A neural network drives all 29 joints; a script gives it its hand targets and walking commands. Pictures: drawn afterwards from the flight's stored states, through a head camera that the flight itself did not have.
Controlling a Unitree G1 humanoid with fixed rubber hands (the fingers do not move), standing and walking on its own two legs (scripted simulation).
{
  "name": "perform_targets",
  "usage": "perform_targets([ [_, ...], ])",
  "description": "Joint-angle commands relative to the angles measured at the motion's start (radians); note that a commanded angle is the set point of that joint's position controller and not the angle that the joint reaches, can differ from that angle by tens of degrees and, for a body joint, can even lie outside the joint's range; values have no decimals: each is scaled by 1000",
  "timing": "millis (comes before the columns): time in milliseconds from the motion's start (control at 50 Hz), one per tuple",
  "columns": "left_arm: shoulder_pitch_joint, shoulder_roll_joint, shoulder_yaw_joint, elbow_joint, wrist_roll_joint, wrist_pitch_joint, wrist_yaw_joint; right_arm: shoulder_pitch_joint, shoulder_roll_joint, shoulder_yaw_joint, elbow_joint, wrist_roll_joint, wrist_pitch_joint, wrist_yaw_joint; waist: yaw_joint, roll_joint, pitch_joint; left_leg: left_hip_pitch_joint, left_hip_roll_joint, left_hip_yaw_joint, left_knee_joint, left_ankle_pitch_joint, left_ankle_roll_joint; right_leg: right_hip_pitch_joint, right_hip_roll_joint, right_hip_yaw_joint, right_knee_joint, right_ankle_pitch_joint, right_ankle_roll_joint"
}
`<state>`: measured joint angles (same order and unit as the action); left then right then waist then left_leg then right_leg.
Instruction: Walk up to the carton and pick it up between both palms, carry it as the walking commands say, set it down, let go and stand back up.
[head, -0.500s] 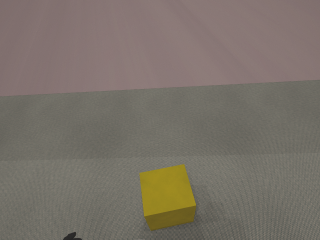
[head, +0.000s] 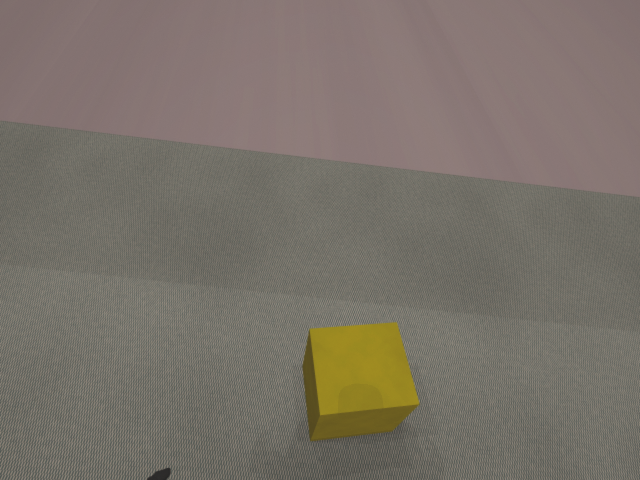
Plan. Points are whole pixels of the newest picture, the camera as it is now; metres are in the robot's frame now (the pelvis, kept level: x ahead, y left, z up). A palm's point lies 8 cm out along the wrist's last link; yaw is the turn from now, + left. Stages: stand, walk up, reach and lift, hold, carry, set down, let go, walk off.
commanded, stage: walk up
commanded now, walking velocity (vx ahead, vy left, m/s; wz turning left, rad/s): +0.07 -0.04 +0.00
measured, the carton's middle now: (352, 382) +0.47 -0.11 -0.65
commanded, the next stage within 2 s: none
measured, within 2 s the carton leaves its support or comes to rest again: neither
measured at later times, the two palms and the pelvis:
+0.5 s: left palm out of the picture +0.04 +0.30 -0.15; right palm out of the picture +0.04 -0.23 -0.10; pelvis -0.02 +0.03 -0.01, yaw +1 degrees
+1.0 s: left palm out of the picture +0.03 +0.18 -0.12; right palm out of the picture +0.09 -0.31 -0.14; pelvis +0.01 -0.07 -0.01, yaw +1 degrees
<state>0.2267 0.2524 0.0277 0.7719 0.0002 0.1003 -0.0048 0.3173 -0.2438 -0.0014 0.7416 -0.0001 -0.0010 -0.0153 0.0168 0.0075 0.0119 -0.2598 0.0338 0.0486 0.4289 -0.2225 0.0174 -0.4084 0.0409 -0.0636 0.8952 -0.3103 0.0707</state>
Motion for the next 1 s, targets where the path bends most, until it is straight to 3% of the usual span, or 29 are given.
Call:
perform_targets([
  [0,159,87,37,47,35,-20,-9,44,-118,-77,-11,2,25,-21,-4,279,-92,306,145,-106,-227,664,-295,147,58,-109,-286,-119,-20],
  [20,200,109,37,59,40,-23,-10,36,-161,-89,-12,-3,32,-22,7,308,-78,272,139,-92,-278,547,-318,214,64,-142,-344,-158,-34],
  [40,250,106,32,91,40,-26,-6,-19,-156,-85,-19,1,41,-25,37,273,-24,179,130,-66,-277,661,-367,301,52,-142,-448,-160,-44],
  [80,455,107,49,155,29,-39,19,-122,-150,-82,-20,6,43,-19,179,125,-49,-2,-3,43,69,527,-404,555,-37,-112,-710,-13,-166],
  [100,356,145,63,138,39,-48,32,-76,-75,-68,-28,23,43,-6,149,-293,-13,-145,-104,92,542,-54,-305,513,-301,225,-733,13,-273],
  [120,73,113,53,58,32,-62,38,-13,-79,-67,-51,-5,55,5,-9,-290,22,-163,62,-200,789,-382,-82,227,-440,428,-668,52,-288],
  [140,-76,145,51,12,25,-68,21,38,-121,-74,-33,-17,53,-10,-82,-267,59,-47,108,-284,816,-450,37,14,-409,352,-603,-21,-291],
  [160,-206,159,39,-38,15,-65,2,81,-151,-75,-1,-7,54,-22,-145,-243,106,14,65,-210,659,-433,63,-49,-323,236,-614,20,-227],
  [180,-212,159,33,-41,10,-61,9,39,-122,-55,-26,-9,42,-20,-151,-209,152,-96,29,-109,372,-367,14,95,-237,145,-544,249,-149],
  [200,-129,151,50,-11,23,-62,14,39,-130,-33,-18,-6,25,-9,-110,-95,100,-48,27,-91,80,-102,-9,187,-161,21,-398,283,-111],
  [220,-36,96,29,20,36,-68,22,135,-127,-31,32,-32,9,5,-119,31,57,89,74,-134,23,68,-11,109,-168,48,-241,179,-88],
  [240,53,7,-4,3,26,-69,8,114,-142,-33,37,-44,12,8,-64,297,58,133,202,-368,-83,310,22,13,-85,-9,-108,-89,-50],
  [260,64,101,28,-22,44,-39,15,133,-365,-85,6,-33,12,-13,-86,378,72,134,431,-682,-133,682,99,-161,25,51,162,-417,-8],
  [280,59,138,39,-47,41,-27,18,138,-374,-90,17,-16,13,-23,-65,265,55,76,452,-647,-169,708,148,-103,-24,134,239,-373,-6],
  [300,37,147,32,-28,28,-19,14,108,-293,-76,27,-5,17,-28,-62,98,84,34,379,-529,-121,630,108,-36,-54,164,229,-276,-7],
  [320,29,130,35,-15,26,-21,4,109,-215,-64,25,-10,14,-36,-57,48,88,102,322,-491,-95,586,45,-73,-50,152,207,-198,-7],
  [360,11,122,37,-9,21,-15,-7,143,-192,-67,28,-5,4,-48,-63,86,15,183,276,-408,-67,566,-7,-93,-55,158,202,-121,-16],
  [440,6,84,37,-4,29,-3,-19,148,-165,-65,23,-15,5,-46,-64,126,-61,213,246,-327,-83,404,22,-118,-29,96,198,-35,-21],
  [540,-15,63,32,-22,27,-6,-27,69,-168,-66,-9,-32,12,-32,-65,163,22,37,239,-322,-220,-215,115,-87,-57,60,66,0,-26],
  [620,-28,62,23,-25,23,-26,-39,26,-214,-84,-10,-33,21,-25,-64,195,61,-31,247,-316,-225,-296,129,-29,-67,44,-103,-37,-31],
  [660,-1,53,21,-17,17,-44,-43,6,-197,-83,-1,-29,19,-22,-45,178,28,-89,207,-273,-198,-272,117,128,-52,30,-234,-63,-45],
  [700,138,51,16,49,10,-73,-32,-81,-183,-81,-9,-26,19,-9,39,142,-6,-184,131,-186,-82,-305,92,361,-21,-9,-412,1,-49],
  [720,232,75,22,85,22,-83,-22,-67,-126,-74,-6,-28,20,-9,73,25,-25,-264,87,-134,76,-323,65,481,-84,87,-519,-55,-65],
  [740,302,139,37,88,38,-95,-12,-58,-51,-48,-32,-22,19,-2,88,-247,-16,-373,-25,-50,364,-339,35,480,-295,372,-708,-234,-105],
  [760,261,210,42,69,44,-99,-7,-63,-46,-50,-43,-26,24,-1,63,-311,53,-386,-3,-40,531,-335,26,329,-434,525,-771,-317,-157],
  [780,223,208,45,49,47,-110,-5,-65,-89,-59,-22,-35,31,8,47,-197,116,-416,5,-84,578,-285,25,267,-465,571,-819,-456,-160],
  [800,168,171,28,44,49,-116,2,-42,-93,-56,-4,-38,28,17,-11,-129,157,-420,6,-91,597,-232,4,271,-419,510,-804,-397,-136],
  [840,119,106,18,61,31,-121,10,-46,-103,-60,27,-30,17,38,-21,-118,137,-356,37,-104,595,-125,-27,300,-324,318,-776,-88,-121],
  [980,167,81,17,41,17,-147,42,-14,-40,-36,57,-2,61,26,-28,-174,129,-183,-34,-36,478,-106,-47,332,-311,73,-509,1260,-74],
])
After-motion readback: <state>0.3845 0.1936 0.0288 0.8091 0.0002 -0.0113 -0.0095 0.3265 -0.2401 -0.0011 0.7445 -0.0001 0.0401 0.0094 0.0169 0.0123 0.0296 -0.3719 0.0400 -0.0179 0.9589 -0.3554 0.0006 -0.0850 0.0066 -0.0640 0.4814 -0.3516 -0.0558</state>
